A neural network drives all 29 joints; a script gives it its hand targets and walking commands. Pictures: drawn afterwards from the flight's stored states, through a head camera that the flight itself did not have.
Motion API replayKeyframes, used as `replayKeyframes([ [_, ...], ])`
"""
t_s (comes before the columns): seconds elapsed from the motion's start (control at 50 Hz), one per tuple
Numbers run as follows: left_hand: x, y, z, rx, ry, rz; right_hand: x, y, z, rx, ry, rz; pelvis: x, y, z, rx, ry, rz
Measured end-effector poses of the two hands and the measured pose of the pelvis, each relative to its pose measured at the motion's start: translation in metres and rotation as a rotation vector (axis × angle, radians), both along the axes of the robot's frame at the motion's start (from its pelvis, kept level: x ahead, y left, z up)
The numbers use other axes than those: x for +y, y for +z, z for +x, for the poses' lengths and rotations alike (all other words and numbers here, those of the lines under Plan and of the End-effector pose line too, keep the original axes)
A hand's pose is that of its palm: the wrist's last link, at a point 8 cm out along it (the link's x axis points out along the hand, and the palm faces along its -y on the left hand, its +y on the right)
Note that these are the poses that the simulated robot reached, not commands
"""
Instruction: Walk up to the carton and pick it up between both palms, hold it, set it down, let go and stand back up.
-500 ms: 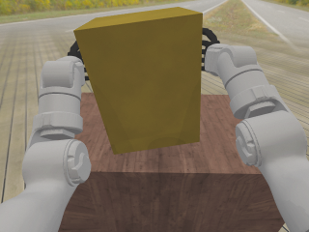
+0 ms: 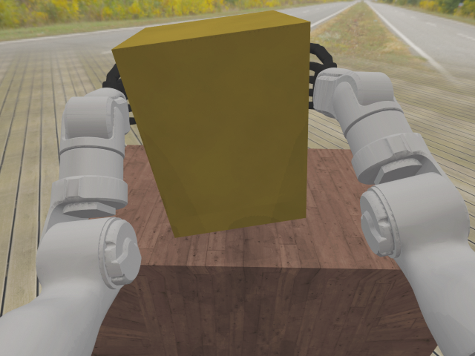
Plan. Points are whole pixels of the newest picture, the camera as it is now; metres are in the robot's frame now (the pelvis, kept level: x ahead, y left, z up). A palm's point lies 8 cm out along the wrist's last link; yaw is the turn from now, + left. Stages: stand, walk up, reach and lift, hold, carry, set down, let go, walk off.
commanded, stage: hold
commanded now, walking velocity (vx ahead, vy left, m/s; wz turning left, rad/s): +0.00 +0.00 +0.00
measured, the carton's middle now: (224, 121) +0.39 -0.01 +0.30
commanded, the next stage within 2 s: none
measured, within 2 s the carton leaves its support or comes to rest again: neither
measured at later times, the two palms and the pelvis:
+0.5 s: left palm (114, 103) +0.38 +0.16 +0.34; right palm (321, 88) +0.36 -0.15 +0.36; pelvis +0.00 +0.00 +0.00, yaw +1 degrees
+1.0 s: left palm (116, 104) +0.38 +0.15 +0.34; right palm (322, 87) +0.36 -0.16 +0.36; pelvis +0.00 +0.00 +0.00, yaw +0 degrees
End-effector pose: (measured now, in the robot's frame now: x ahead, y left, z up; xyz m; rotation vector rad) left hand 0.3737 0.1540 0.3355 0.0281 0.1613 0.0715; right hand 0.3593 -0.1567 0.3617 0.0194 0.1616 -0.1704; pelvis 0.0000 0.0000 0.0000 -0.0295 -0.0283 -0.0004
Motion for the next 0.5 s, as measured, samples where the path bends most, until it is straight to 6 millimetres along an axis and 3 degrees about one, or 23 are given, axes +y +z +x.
replayKeyframes([
  [0.5,0.003,0.0026,0.002,-0.002,0.004,0.005,0.0025,-0.0015,0.0031,0.001,0.008,-0.007,-0.004,0.0001,-0.0015,0.009,0.012,0.0],
])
